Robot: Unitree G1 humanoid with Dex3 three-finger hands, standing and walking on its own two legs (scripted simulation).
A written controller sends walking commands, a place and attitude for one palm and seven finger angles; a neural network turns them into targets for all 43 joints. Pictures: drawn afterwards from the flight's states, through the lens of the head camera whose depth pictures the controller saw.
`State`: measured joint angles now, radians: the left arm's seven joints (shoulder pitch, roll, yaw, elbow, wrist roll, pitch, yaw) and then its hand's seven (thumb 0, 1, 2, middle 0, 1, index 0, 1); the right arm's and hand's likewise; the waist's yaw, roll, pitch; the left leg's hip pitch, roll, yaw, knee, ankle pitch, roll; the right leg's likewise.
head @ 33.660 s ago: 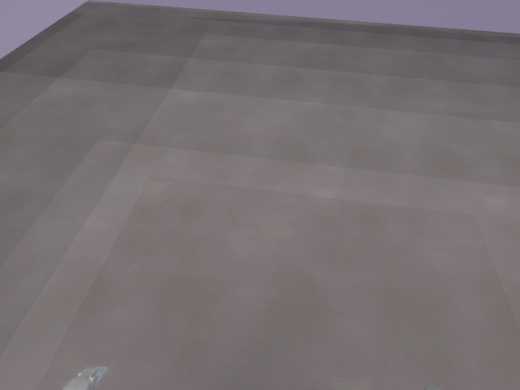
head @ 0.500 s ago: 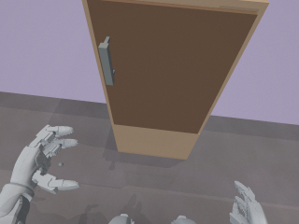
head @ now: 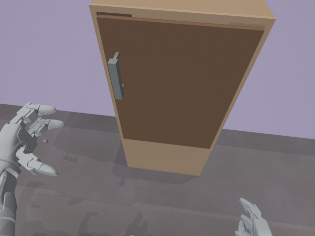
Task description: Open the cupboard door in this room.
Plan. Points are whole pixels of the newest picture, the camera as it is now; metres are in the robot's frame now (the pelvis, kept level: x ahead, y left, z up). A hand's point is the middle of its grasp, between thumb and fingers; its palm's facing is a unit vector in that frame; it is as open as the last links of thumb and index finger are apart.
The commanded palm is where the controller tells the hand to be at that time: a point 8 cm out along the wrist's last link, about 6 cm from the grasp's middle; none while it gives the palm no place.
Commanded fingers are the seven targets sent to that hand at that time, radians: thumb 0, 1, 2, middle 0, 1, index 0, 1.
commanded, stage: raise the hand with hooked fingers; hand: left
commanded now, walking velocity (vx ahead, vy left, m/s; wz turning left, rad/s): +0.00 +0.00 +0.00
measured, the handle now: (118, 76) +0.56 +0.17 +0.08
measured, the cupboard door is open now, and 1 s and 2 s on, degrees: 0 0 0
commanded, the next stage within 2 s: move the hooked fingers beside the handle in 0.48 s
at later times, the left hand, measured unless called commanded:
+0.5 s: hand (53, 141) +0.30 +0.27 +0.09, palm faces -0.04 -1.00 -0.02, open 14.0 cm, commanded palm +0.27 +0.32 +0.10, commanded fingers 0.00 -0.50 0.30 -0.30 -1.20 -0.30 -1.20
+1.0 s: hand (67, 119) +0.36 +0.26 +0.09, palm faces -0.06 -1.00 +0.00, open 14.0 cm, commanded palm +0.34 +0.31 +0.09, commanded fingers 0.00 -0.50 0.30 -0.30 -1.20 -0.30 -1.20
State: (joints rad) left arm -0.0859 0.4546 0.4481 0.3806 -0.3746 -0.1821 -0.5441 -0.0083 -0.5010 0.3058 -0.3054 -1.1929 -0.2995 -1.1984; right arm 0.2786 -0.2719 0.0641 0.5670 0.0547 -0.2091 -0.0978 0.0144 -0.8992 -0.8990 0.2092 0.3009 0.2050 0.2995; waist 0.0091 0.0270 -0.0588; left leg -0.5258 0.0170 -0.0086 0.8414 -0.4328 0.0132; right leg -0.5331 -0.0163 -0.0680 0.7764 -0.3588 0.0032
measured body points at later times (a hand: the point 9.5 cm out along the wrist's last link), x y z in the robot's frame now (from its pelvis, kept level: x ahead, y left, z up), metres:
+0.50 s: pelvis +0.01 +0.00 +0.00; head +0.04 +0.00 +0.45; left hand +0.29 +0.32 +0.10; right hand +0.16 -0.25 -0.07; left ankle +0.00 +0.11 -0.70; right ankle +0.02 -0.13 -0.70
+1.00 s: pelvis +0.00 +0.00 +0.00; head +0.06 +0.01 +0.45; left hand +0.36 +0.31 +0.09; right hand +0.13 -0.26 -0.09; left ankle +0.00 +0.11 -0.70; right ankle +0.02 -0.13 -0.70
